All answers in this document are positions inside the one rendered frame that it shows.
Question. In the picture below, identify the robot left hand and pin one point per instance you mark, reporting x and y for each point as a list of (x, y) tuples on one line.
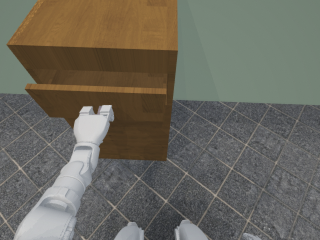
[(91, 127)]

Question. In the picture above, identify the robot right thigh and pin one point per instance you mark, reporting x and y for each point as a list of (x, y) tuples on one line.
[(188, 231)]

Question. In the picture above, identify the robot thigh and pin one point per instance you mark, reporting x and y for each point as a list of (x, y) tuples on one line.
[(188, 231), (130, 233)]

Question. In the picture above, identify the robot left forearm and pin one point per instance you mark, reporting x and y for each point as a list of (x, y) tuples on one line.
[(66, 192)]

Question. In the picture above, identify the left robot upper arm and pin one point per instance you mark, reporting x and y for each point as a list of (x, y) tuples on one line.
[(48, 224)]

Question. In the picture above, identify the handle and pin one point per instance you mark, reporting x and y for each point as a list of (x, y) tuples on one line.
[(98, 113)]

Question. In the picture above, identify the robot left thigh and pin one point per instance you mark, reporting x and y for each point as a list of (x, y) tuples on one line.
[(130, 233)]

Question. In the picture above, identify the drawer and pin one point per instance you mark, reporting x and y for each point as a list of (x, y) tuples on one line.
[(134, 96)]

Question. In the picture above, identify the cabinet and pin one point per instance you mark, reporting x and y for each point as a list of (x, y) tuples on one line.
[(135, 36)]

